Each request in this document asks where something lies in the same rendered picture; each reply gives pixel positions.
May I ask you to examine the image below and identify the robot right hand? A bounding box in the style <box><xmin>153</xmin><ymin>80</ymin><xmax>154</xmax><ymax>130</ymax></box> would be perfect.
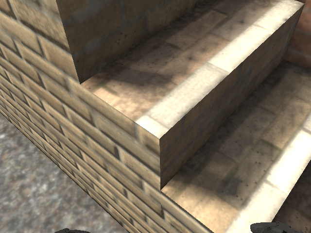
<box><xmin>250</xmin><ymin>220</ymin><xmax>303</xmax><ymax>233</ymax></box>

